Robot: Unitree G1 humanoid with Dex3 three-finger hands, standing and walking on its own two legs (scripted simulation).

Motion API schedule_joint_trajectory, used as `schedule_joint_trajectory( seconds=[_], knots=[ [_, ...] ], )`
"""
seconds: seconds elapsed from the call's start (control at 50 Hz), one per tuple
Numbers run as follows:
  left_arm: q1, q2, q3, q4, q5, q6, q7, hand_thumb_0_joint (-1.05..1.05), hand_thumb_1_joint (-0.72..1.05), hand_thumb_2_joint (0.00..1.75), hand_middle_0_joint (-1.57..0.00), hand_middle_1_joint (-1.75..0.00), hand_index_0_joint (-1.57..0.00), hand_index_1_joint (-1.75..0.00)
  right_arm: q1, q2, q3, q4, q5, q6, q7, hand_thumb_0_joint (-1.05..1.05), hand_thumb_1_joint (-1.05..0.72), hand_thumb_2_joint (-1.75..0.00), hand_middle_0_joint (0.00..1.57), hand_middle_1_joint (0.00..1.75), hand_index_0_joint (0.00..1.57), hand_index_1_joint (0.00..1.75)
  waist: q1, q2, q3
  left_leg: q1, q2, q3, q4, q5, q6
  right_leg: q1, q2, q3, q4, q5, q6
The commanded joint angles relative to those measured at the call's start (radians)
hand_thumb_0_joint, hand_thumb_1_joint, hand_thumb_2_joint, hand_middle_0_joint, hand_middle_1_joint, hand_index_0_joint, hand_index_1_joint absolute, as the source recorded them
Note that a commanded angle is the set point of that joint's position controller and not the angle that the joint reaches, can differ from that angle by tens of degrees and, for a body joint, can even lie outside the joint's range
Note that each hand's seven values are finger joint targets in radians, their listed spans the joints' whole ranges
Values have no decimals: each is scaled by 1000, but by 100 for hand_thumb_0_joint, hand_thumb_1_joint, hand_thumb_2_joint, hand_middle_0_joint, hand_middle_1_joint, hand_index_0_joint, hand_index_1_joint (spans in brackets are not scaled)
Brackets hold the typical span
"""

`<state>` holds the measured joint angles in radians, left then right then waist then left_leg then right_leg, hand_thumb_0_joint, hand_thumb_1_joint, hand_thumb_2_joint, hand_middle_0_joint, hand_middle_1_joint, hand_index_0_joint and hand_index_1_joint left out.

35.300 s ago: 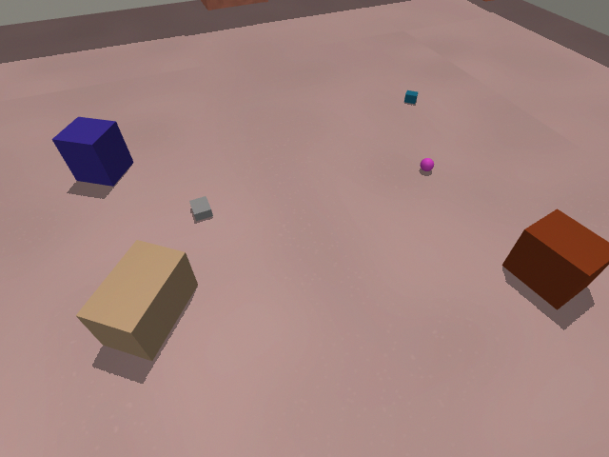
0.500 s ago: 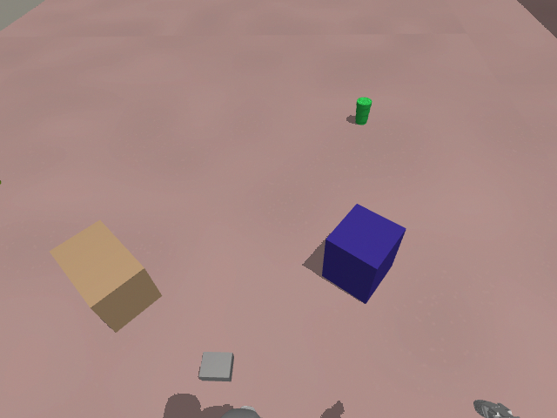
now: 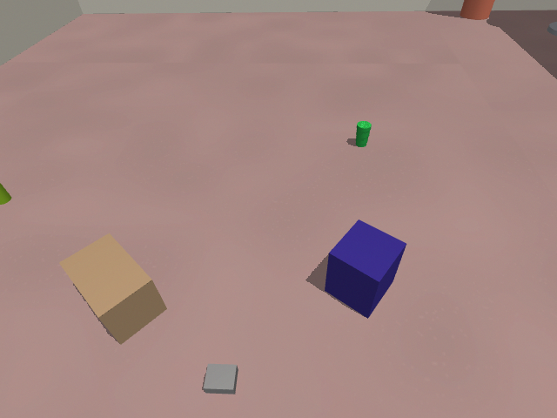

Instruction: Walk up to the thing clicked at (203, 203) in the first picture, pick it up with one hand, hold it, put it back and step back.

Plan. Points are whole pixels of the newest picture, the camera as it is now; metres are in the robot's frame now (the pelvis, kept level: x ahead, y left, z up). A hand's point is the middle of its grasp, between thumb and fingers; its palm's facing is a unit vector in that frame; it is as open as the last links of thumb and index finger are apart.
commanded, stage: walk up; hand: left
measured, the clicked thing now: (221, 378) +0.45 +0.26 -0.74
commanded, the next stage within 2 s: stand in 1.40 s
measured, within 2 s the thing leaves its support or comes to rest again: neither
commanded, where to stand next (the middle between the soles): +0.07 +0.01 m, yaw +1 degrees
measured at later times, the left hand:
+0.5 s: hand out of the picture +0.12 +0.27 -0.13, palm faces -0.01 -0.93 -0.36, open 7.4 cm
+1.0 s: hand out of the picture +0.10 +0.26 -0.13, palm faces +0.00 -0.94 -0.35, open 7.4 cm
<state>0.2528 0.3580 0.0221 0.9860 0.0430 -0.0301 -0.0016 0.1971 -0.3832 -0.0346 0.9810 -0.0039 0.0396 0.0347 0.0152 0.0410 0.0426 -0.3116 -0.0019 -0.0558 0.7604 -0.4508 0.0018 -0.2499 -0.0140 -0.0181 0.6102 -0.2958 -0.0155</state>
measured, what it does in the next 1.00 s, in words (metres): stands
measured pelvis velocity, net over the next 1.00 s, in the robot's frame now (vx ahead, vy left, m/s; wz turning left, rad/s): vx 0.03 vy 0.00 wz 0.02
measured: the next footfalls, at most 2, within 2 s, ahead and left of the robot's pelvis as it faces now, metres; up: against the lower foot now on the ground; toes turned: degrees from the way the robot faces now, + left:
none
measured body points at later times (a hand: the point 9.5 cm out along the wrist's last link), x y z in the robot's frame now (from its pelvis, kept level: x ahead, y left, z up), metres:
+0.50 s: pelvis +0.03 +0.01 +0.02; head +0.03 +0.01 +0.47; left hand +0.12 +0.32 -0.11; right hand +0.12 -0.29 -0.11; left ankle +0.02 +0.13 -0.73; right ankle +0.03 -0.12 -0.73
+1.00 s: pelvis +0.03 +0.00 +0.02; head +0.03 +0.00 +0.47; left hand +0.10 +0.31 -0.11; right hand +0.11 -0.30 -0.11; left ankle +0.02 +0.13 -0.73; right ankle +0.03 -0.12 -0.73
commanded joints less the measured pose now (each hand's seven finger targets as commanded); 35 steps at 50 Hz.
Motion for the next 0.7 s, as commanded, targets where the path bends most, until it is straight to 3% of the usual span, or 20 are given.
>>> schedule_joint_trajectory(
  seconds=[0.0, 0.04, 0.06, 0.08, 0.1, 0.12, 0.16, 0.2, 0.22, 0.26, 0.32, 0.38, 0.56, 0.68],
  knots=[
    [-177, 262, 65, -91, -15, -24, 16, 0, 90, 90, -20, -30, -20, -30, 35, -159, -40, -7, 3, -44, -12, 0, -90, -90, 20, 30, 20, 30, -52, -183, 67, 112, 16, 5, -162, 116, 18, -185, -184, 213, -364, -352, -100],
    [-172, 244, 57, -83, -21, -15, 7, 0, 90, 90, -20, -30, -20, -30, 62, -164, -34, 5, -12, -54, -16, 0, -90, -90, 20, 30, 20, 30, -50, -155, 30, 160, 20, -26, -315, 140, 26, -146, -142, 163, -265, -259, -64],
    [-150, 217, 48, -81, -27, -13, 5, 0, 90, 90, -20, -30, -20, -30, 40, -190, -37, -5, -20, -63, -22, 0, -90, -90, 20, 30, 20, 30, -34, -80, 13, 149, 86, -135, -410, 105, 41, -123, -107, 123, -183, -192, -44],
    [-122, 193, 41, -73, -35, -9, 3, 0, 90, 90, -20, -30, -20, -30, -9, -226, -42, -17, -25, -74, -27, 0, -90, -90, 20, 30, 20, 30, -11, -2, -3, 102, 174, -287, -498, 23, 77, -98, -47, 73, -88, -119, -15],
    [-109, 201, 45, -44, -41, -4, 2, 0, 90, 90, -20, -30, -20, -30, -68, -253, -43, -24, -18, -76, -25, 0, -90, -90, 20, 30, 20, 30, 14, 16, 38, 2, 217, -347, -532, -114, 112, -52, -8, 39, -79, -123, -1],
    [-118, 216, 50, -30, -36, -6, 4, 0, 90, 90, -20, -30, -20, -30, -96, -259, -42, -26, -17, -75, -25, 0, -90, -90, 20, 30, 20, 30, 14, 22, 59, -69, 218, -330, -536, -123, 120, 21, -14, 40, -85, -121, -6],
    [-109, 207, 41, -21, -38, -21, 4, 0, 90, 90, -20, -30, -20, -30, -121, -214, -23, -23, -12, -79, -24, 0, -90, -90, 20, 30, 20, 30, 29, 61, 16, -23, 144, -183, -485, 102, 70, 101, -45, 64, -182, 22, -15],
    [-98, 215, 40, -2, -45, -30, 10, 0, 90, 90, -20, -30, -20, -30, -89, -191, -15, -7, -8, -87, -28, 0, -90, -90, 20, 30, 20, 30, 18, 65, -74, 60, 110, -117, -401, 369, 46, 158, -77, 101, -208, 205, -24],
    [-116, 216, 38, 8, -45, -30, 12, 0, 90, 90, -20, -30, -20, -30, -70, -192, -18, 5, -2, -87, -29, 0, -90, -90, 20, 30, 20, 30, 6, 62, -94, 71, 105, -108, -391, 397, 40, 181, -83, 101, -219, 233, -26],
    [-151, 225, 30, 6, -43, -28, 13, 0, 90, 90, -20, -30, -20, -30, -66, -191, -19, 15, 1, -82, -32, 0, -90, -90, 20, 30, 20, 30, -8, 45, -108, 106, 104, -92, -408, 391, 39, 178, -91, 94, -213, 252, -23],
    [-168, 221, 25, 20, -44, -23, 14, 0, 90, 90, -20, -30, -20, -30, -76, -194, -21, 28, 1, -79, -37, 0, -90, -90, 20, 30, 20, 30, -8, 11, -110, 145, 111, -80, -397, 472, 43, 168, -92, 80, -219, 293, -18],
    [-180, 219, 22, 42, -41, -22, 15, 0, 90, 90, -20, -30, -20, -30, -92, -190, -22, 35, 4, -73, -36, 0, -90, -90, 20, 30, 20, 30, -12, -19, -86, 141, 110, -75, -403, 449, 45, 169, -94, 82, -241, 275, -18],
    [-214, 216, 23, 72, -38, -21, 17, 0, 90, 90, -20, -30, -20, -30, -127, -188, -24, 62, 3, -68, -37, 0, -90, -90, 20, 30, 20, 30, -19, -59, -94, 206, 107, -53, -413, 515, 39, 172, -110, 80, -259, 348, -14],
    [-225, 215, 25, 84, -34, -20, 17, 0, 90, 90, -20, -30, -20, -30, -160, -181, -22, 66, -1, -61, -33, 0, -90, -90, 20, 30, 20, 30, -17, -55, -45, 198, 97, -50, -441, 426, 32, 139, -105, 84, -296, 260, -5]
  ],
)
